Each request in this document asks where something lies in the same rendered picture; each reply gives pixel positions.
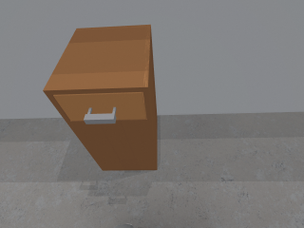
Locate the handle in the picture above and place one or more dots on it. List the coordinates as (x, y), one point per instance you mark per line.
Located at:
(102, 118)

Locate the drawer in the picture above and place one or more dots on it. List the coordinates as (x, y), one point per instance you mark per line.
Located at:
(129, 105)

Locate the cabinet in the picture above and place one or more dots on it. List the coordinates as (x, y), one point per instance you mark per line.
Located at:
(111, 60)

